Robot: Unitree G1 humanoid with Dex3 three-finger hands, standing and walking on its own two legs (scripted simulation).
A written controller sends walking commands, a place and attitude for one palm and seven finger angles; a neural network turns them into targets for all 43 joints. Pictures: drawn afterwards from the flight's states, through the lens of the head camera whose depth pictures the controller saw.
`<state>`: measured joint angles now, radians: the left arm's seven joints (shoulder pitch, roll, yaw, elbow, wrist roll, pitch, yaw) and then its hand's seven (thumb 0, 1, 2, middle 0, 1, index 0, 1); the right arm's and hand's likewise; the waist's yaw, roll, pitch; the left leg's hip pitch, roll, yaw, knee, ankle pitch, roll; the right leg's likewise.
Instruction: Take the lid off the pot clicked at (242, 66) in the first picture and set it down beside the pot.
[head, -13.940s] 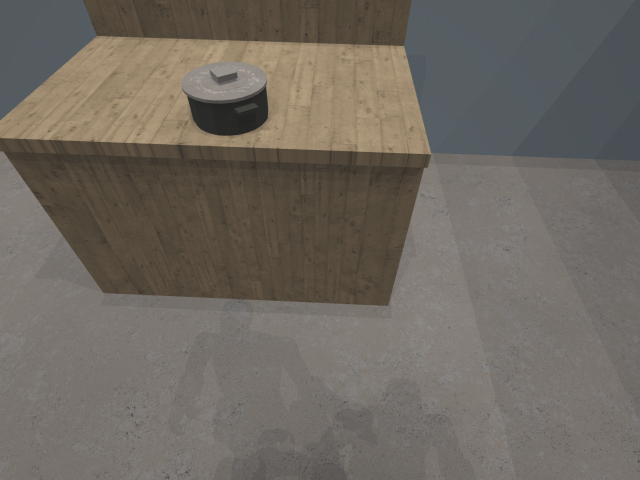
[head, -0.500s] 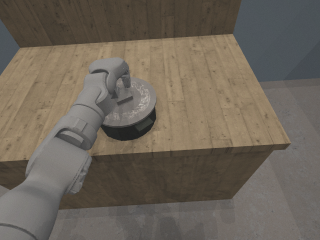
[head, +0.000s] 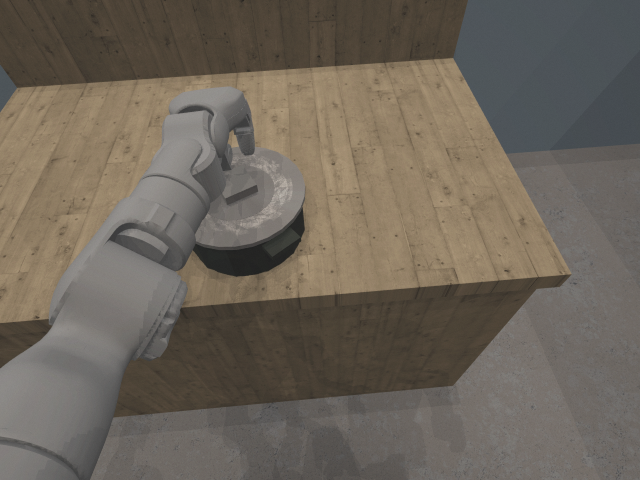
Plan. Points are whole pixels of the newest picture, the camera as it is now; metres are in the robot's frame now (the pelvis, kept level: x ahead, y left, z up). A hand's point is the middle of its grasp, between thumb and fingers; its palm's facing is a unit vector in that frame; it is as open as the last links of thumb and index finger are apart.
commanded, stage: open the fingers wide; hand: left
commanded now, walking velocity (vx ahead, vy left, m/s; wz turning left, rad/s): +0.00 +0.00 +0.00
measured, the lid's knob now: (235, 184) +0.52 +0.10 +0.05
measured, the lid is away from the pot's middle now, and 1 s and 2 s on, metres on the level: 0.00 0.00 0.00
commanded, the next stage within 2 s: raise the empty hand in 0.40 s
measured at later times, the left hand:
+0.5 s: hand (226, 153) +0.49 +0.09 +0.14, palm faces -0.30 -0.05 -0.95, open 8.7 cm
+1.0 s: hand (212, 114) +0.50 +0.09 +0.19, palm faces -0.27 -0.08 -0.96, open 10.0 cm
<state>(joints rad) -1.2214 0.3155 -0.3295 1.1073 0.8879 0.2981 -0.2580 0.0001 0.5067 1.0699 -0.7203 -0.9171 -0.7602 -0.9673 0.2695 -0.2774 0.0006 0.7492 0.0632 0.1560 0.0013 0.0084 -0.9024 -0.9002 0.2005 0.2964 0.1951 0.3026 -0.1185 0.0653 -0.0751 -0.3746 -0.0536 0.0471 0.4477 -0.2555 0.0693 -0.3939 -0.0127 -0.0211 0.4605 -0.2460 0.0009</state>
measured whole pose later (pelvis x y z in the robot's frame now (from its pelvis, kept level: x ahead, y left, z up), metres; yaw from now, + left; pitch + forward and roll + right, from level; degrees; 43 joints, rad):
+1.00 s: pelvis +0.00 -0.01 +0.00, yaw +0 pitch +8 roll +0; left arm -1.29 0.35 -0.30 1.04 0.89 0.33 -0.36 0.00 -0.15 1.16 -0.76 -0.19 -0.76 -0.20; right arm 0.23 -0.28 0.02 0.72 0.07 0.15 -0.01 0.01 -0.90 -0.90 0.20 0.30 0.20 0.30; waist -0.11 0.07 -0.06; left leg -0.32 -0.05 0.04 0.41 -0.24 0.06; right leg -0.33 -0.01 -0.03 0.42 -0.23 -0.01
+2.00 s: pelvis -0.01 -0.01 +0.01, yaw -1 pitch -1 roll +0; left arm -0.66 0.29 -0.02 0.29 0.05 -0.04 -0.06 0.00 -0.14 1.15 -0.76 -0.20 -0.76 -0.21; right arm 0.15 -0.17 0.08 0.59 0.05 0.09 -0.02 0.01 -0.90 -0.90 0.20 0.30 0.20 0.30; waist -0.01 -0.01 0.03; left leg -0.13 -0.04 0.05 0.39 -0.25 0.05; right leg -0.16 0.01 -0.02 0.41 -0.24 -0.02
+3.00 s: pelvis -0.01 -0.03 +0.01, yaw +0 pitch -4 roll -1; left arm 0.21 0.33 0.20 -0.34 -0.09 -0.10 0.07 0.01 0.87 0.90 -0.22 -0.30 -0.21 -0.30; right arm 0.16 -0.23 0.03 0.63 0.02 -0.01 -0.03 0.01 -0.90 -0.90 0.20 0.30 0.20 0.30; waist 0.03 0.07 0.03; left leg -0.08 0.00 0.03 0.41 -0.26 0.02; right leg -0.07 0.05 -0.03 0.37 -0.22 -0.04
